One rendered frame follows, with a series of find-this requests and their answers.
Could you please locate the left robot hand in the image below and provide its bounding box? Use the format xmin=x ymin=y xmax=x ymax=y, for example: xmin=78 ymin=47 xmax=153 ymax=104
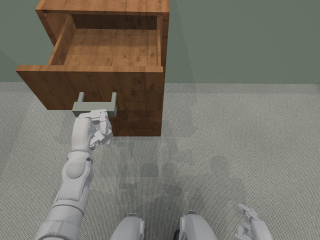
xmin=71 ymin=109 xmax=113 ymax=155

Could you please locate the drawer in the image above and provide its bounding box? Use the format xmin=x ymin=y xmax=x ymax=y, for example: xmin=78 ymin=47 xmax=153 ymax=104
xmin=16 ymin=13 xmax=163 ymax=110

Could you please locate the cabinet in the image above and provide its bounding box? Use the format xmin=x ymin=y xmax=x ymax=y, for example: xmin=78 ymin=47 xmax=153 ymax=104
xmin=35 ymin=0 xmax=170 ymax=137

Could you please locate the right robot hand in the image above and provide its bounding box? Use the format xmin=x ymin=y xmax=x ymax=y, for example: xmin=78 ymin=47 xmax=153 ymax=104
xmin=235 ymin=203 xmax=273 ymax=240

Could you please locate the handle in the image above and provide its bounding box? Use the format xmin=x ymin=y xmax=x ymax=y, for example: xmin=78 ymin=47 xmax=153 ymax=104
xmin=72 ymin=92 xmax=117 ymax=117

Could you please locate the robot left shin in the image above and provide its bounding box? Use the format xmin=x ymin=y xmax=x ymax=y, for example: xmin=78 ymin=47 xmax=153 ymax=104
xmin=128 ymin=213 xmax=138 ymax=217

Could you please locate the right robot thigh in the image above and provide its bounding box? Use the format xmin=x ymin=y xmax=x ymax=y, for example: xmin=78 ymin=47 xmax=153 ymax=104
xmin=179 ymin=214 xmax=218 ymax=240

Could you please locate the robot left forearm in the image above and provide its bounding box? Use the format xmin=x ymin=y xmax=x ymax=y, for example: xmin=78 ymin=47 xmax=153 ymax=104
xmin=34 ymin=151 xmax=94 ymax=240

